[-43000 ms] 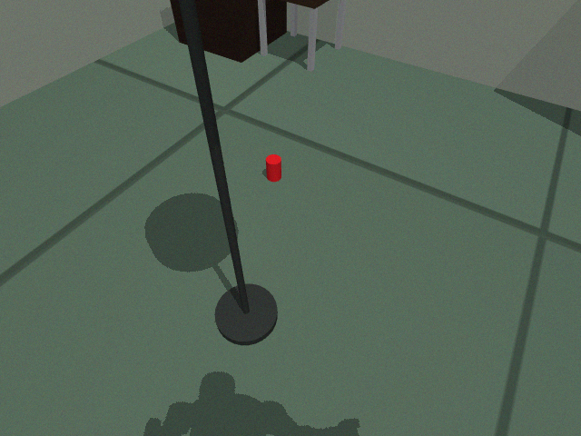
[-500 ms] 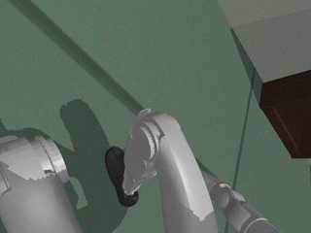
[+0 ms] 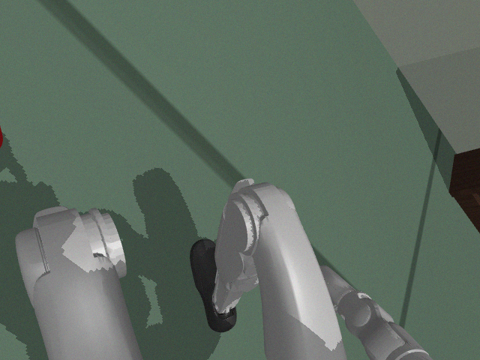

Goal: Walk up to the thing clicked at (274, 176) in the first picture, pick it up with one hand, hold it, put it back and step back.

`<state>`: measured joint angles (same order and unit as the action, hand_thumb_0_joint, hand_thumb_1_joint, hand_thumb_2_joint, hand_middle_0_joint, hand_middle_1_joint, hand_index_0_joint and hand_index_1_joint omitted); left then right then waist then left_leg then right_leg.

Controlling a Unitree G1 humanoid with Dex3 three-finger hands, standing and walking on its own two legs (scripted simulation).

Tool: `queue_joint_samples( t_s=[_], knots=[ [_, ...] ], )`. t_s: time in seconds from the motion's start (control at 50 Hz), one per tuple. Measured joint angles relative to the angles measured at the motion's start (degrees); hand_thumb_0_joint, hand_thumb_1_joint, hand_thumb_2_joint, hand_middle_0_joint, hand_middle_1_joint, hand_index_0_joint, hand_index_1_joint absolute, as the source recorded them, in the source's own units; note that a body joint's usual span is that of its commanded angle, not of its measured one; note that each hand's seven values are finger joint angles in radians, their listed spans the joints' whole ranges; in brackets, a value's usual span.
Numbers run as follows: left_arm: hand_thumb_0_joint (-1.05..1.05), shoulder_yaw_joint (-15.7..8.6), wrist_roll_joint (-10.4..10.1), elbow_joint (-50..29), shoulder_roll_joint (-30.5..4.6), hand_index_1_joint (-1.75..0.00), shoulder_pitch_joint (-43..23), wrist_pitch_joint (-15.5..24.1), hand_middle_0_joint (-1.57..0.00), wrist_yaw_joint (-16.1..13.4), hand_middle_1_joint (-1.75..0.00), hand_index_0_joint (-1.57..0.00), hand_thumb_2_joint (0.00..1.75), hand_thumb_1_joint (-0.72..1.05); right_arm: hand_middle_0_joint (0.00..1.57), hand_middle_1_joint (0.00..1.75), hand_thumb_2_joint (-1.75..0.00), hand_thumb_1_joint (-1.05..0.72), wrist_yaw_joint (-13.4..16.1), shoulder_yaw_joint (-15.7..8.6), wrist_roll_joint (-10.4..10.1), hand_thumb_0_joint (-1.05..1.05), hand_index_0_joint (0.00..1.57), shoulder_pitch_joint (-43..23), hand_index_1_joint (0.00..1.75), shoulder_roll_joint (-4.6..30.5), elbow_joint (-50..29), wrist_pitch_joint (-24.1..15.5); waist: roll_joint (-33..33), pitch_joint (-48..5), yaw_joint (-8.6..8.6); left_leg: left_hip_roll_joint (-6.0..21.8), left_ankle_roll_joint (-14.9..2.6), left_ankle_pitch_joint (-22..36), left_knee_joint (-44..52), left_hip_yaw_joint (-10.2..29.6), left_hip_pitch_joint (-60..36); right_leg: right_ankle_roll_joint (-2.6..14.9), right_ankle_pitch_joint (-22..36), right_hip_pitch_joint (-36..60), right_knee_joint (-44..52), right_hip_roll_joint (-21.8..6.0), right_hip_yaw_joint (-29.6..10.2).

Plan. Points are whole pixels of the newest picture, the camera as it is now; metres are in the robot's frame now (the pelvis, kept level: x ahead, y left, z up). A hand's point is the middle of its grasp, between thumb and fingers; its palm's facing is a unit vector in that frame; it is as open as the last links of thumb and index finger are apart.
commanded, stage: hold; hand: left
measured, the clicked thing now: out of the picture +0.47 +0.31 -0.24
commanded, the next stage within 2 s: settle in 0.02 s
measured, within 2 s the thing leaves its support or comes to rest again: neither
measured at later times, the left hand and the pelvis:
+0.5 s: hand out of the picture +0.39 +0.39 -0.07, palm faces +0.39 -0.92 -0.10, open 5.4 cm; pelvis +0.01 -0.01 +0.02, yaw +3 degrees
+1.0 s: hand out of the picture +0.34 +0.36 +0.07, palm faces +0.29 -0.79 -0.54, open 4.2 cm; pelvis +0.02 -0.03 +0.09, yaw +10 degrees
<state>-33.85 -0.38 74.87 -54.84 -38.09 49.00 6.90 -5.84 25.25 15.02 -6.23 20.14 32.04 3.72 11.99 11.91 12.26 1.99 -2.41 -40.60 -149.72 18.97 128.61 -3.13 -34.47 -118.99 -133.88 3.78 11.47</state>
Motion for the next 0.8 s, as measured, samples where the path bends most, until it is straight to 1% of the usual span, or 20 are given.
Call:
queue_joint_samples(
  t_s=[0.06,0.16,0.22,0.3,0.36,0.46,0.5,0.54,0.62,0.7,0.8],
  knots=[
    [0.0,-0.85,-1.56,-0.17,0.72,-0.9,-0.16,0.25,-0.87,2.33,-0.92,-0.91,0.73,-0.08,0.21,0.3,-0.89,-0.91,0.45,-0.1,-0.32,0.0,0.2,-0.19,0.3,-0.12,-0.6,-0.14,0.28,-0.15,0.01,-0.02,0.18,0.11,0.12,-0.13,0.15,0.33,0.03,-0.33,-0.12,-0.1,-0.09],
    [0.0,-1.85,-2.94,-2.56,1.88,-1.0,-0.16,0.2,-0.89,5.23,-1.03,-0.93,0.83,-0.04,0.21,0.3,-0.89,-0.92,0.87,-0.57,-0.57,0.0,0.2,0.09,0.3,-0.29,-1.09,-0.09,0.52,-0.6,-0.35,-0.24,0.79,-0.23,0.26,-0.25,0.22,0.86,-0.42,-0.76,-0.49,-0.44,-0.19],
    [0.0,-2.17,-3.91,-4.72,2.8,-1.04,0.1,-0.64,-0.9,6.51,-1.07,-0.93,0.87,-0.02,0.21,0.3,-0.89,-0.92,1.02,-1.27,-0.87,0.0,0.2,0.47,0.3,-0.35,-1.05,-0.03,0.08,-1.0,-0.7,-0.45,1.18,-0.56,0.57,-0.44,0.15,0.83,-0.9,-0.85,-0.58,-0.78,-0.35],
    [0.0,-2.16,-5.64,-7.93,4.42,-1.1,0.95,-2.56,-0.91,8.18,-1.12,-0.94,0.93,0.0,0.21,0.3,-0.9,-0.93,1.18,-2.75,-1.55,0.0,0.2,1.3,0.3,-0.43,-0.74,0.12,-1.13,-2.21,-1.21,-0.71,1.65,-0.9,1.3,-0.96,0.15,0.52,-1.53,-1.12,-0.55,-1.3,-0.76],
    [0.0,-2.16,-6.38,-10.7,5.98,-1.15,1.99,-4.49,-0.92,9.02,-1.18,-0.95,0.98,0.02,0.21,0.3,-0.9,-0.93,1.28,-4.35,-2.31,0.0,0.2,2.2,0.3,-0.5,-0.54,0.19,-2.34,-3.46,-1.77,-0.83,1.98,-0.95,2.09,-1.46,0.19,0.48,-1.88,-1.44,-0.38,-1.68,-1.12],
    [0.0,-0.88,-7.53,-15.96,9.39,-1.28,4.4,-7.85,-0.94,9.57,-1.31,-0.98,1.11,0.08,0.21,0.3,-0.9,-0.95,1.19,-7.53,-3.97,0.0,0.2,4.1,0.3,-0.52,-0.1,0.15,-4.6,-6.16,-3.06,-0.98,2.35,-0.61,3.74,-2.68,0.54,0.36,-2.22,-2.3,0.05,-2.32,-2.02],
    [0.0,-0.01,-7.26,-18.32,10.85,-1.35,5.4,-9.1,-0.94,9.3,-1.38,-0.99,1.18,0.11,0.21,0.3,-0.9,-0.95,1.1,-8.87,-4.66,0.0,0.2,4.83,0.3,-0.57,0.15,0.21,-5.49,-7.22,-3.63,-1.05,2.47,-0.36,4.51,-3.29,0.6,0.41,-2.3,-2.6,0.25,-2.61,-2.45],
    [0.0,0.73,-6.56,-20.7,12.17,-1.43,6.56,-10.25,-0.95,8.75,-1.46,-1.0,1.25,0.14,0.21,0.3,-0.9,-0.95,1.02,-10.21,-5.4,0.0,0.2,5.43,0.3,-0.75,0.47,0.28,-6.31,-8.34,-4.13,-1.04,2.58,-0.13,5.35,-3.9,0.58,0.44,-2.31,-2.88,0.53,-2.84,-2.9],
    [0.0,2.23,-5.26,-24.96,14.67,-1.55,9.23,-12.39,-0.97,6.82,-1.58,-1.02,1.37,0.2,0.21,0.3,-0.9,-0.96,0.81,-12.79,-6.77,0.0,0.2,6.45,0.3,-1.12,1.13,0.52,-8.12,-10.7,-5.02,-1.06,2.75,0.32,7.12,-5.1,0.49,0.42,-2.37,-3.32,1.24,-3.29,-3.78],
    [0.0,3.77,-3.15,-28.55,16.75,-1.62,11.94,-14.71,-0.99,4.53,-1.65,-1.04,1.45,0.25,0.2,0.3,-0.9,-0.95,0.77,-15.26,-8.09,0.0,0.2,7.32,0.3,-1.68,2.07,0.77,-9.62,-13.01,-5.98,-0.92,2.84,0.62,9.06,-6.42,0.09,0.43,-2.43,-3.59,2.12,-3.62,-4.76],
    [0.01,5.86,0.24,-34.0,19.0,-1.64,14.59,-17.72,-1.0,1.53,-1.69,-1.06,1.48,0.27,0.2,0.3,-0.9,-0.96,1.04,-18.25,-9.51,0.0,0.2,8.21,0.3,-2.57,3.11,0.97,-10.78,-14.9,-7.35,-0.78,3.0,1.05,12.02,-8.06,-1.14,0.53,-2.45,-3.21,3.75,-4.04,-5.96]
  ],
)
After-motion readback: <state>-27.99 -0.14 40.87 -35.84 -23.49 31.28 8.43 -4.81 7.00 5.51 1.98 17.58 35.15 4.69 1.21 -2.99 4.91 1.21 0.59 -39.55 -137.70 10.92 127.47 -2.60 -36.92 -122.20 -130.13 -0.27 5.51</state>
